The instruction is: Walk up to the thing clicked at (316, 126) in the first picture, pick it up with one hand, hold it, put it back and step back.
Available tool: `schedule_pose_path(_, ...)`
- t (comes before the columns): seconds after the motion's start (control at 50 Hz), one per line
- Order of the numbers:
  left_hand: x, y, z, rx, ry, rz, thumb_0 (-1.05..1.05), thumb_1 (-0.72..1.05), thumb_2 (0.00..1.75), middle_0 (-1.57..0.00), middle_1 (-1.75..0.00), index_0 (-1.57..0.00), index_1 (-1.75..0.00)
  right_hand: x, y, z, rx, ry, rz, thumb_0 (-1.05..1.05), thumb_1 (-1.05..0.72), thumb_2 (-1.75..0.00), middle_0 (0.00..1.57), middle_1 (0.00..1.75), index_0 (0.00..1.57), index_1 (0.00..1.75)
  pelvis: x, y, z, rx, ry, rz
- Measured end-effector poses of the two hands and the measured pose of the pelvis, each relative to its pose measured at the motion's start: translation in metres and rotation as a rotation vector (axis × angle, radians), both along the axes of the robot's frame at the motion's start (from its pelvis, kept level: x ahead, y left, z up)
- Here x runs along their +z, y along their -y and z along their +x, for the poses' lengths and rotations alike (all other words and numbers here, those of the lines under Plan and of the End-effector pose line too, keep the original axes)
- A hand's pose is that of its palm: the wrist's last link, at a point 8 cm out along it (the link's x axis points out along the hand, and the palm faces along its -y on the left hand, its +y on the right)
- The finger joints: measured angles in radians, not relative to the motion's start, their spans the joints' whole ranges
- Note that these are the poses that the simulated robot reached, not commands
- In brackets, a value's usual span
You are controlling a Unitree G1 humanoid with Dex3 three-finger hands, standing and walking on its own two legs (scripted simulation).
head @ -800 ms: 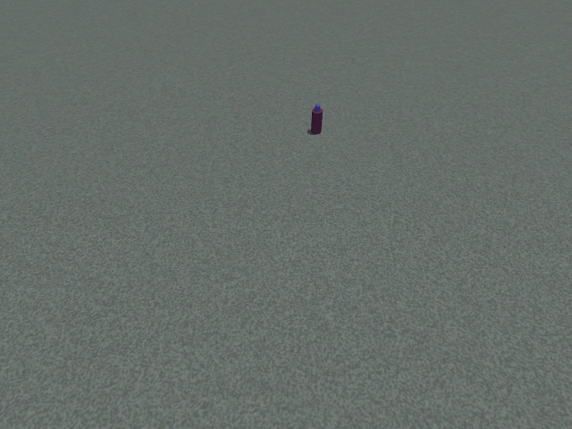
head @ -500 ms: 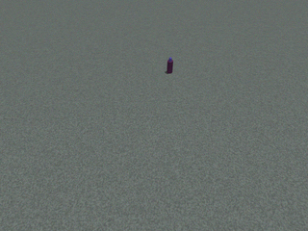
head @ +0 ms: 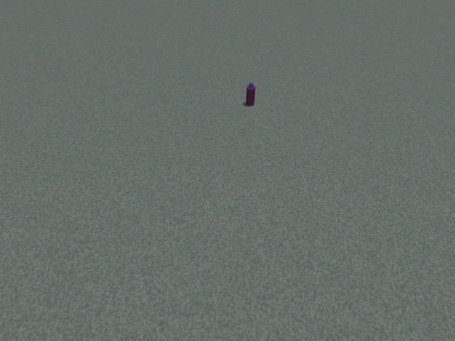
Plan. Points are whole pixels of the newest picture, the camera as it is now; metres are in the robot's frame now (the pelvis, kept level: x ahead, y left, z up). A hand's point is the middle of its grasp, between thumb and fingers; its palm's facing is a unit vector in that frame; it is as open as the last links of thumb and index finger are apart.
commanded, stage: stand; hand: left
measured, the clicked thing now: (250, 93) +1.91 -0.11 -0.69
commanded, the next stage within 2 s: walk up in 0.32 s
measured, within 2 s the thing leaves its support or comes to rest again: neither
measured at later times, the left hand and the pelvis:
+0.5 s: hand out of the picture +0.11 +0.26 -0.14, palm faces -0.10 -0.93 -0.37, open 7.4 cm; pelvis +0.03 -0.02 +0.00, yaw -3 degrees
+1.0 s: hand (168, 290) +0.27 +0.15 -0.15, palm faces -0.09 -0.93 -0.35, open 7.4 cm; pelvis +0.24 -0.12 -0.01, yaw -8 degrees
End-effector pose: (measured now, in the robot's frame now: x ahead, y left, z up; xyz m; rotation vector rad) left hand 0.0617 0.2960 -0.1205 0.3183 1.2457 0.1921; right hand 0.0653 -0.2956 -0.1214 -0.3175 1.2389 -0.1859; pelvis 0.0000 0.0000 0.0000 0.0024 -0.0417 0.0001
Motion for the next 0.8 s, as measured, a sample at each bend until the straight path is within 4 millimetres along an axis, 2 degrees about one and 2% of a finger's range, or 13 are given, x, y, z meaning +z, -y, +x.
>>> schedule_pose_path(0.32,0.002,-0.001,0.010,-0.001,0.014,0.005,0.01,0.91,0.90,-0.20,-0.30,-0.20,-0.30,0.000,-0.002,0.011,0.006,0.014,0.001,0.01,-0.91,-0.90,0.20,0.30,0.20,0.30,0.000,-0.001,0.005,0.001,-0.001,0.000)
schedule_pose_path(0.38,0.004,-0.005,0.013,-0.011,0.029,-0.011,0.01,0.91,0.90,-0.20,-0.30,-0.20,-0.30,0.004,0.003,0.013,0.001,0.054,0.012,0.01,-0.90,-0.90,0.20,0.30,0.20,0.30,-0.001,0.000,0.010,-0.017,-0.017,0.009)
schedule_pose_path(0.46,0.010,-0.010,0.031,-0.057,0.011,0.012,0.01,0.91,0.90,-0.20,-0.30,-0.20,-0.30,0.009,0.026,0.008,-0.046,0.108,-0.007,0.01,-0.90,-0.90,0.21,0.30,0.20,0.30,-0.003,0.008,0.020,-0.051,-0.033,0.016)
schedule_pose_path(0.54,0.021,-0.004,0.070,-0.110,0.044,0.038,0.01,0.91,0.90,-0.20,-0.30,-0.20,-0.30,0.011,0.060,-0.006,-0.093,0.066,-0.040,0.01,-0.90,-0.90,0.21,0.30,0.20,0.30,-0.004,0.028,0.038,-0.070,-0.023,0.027)
schedule_pose_path(0.6,0.029,0.010,0.103,-0.138,0.078,0.059,0.01,0.91,0.90,-0.20,-0.30,-0.20,-0.30,0.005,0.092,-0.006,-0.128,0.029,-0.053,0.01,-0.90,-0.90,0.21,0.30,0.20,0.30,-0.009,0.047,0.059,-0.090,-0.013,0.031)
schedule_pose_path(0.64,0.030,0.022,0.125,-0.152,0.102,0.081,0.01,0.91,0.90,-0.20,-0.30,-0.20,-0.30,-0.004,0.114,0.003,-0.146,0.022,-0.057,0.01,-0.90,-0.90,0.21,0.30,0.20,0.30,-0.017,0.064,0.077,-0.105,-0.007,0.037)
schedule_pose_path(0.7,0.024,0.042,0.149,-0.140,0.157,0.116,0.01,0.91,0.90,-0.20,-0.30,-0.20,-0.30,-0.022,0.144,0.030,-0.138,0.017,-0.068,0.01,-0.90,-0.90,0.20,0.30,0.20,0.30,-0.032,0.087,0.100,-0.100,0.006,-0.001)
schedule_pose_path(0.74,0.023,0.057,0.154,-0.117,0.179,0.109,0.01,0.91,0.90,-0.20,-0.30,-0.20,-0.30,-0.024,0.150,0.056,-0.120,0.023,-0.054,0.01,-0.91,-0.90,0.20,0.30,0.20,0.30,-0.032,0.097,0.114,-0.097,0.013,-0.008)
schedule_pose_path(0.8,0.024,0.077,0.154,-0.092,0.143,0.076,0.01,0.91,0.90,-0.20,-0.30,-0.20,-0.30,-0.013,0.149,0.105,-0.090,0.082,-0.015,0.02,-0.91,-0.90,0.20,0.30,0.20,0.29,-0.020,0.106,0.137,-0.108,0.020,-0.009)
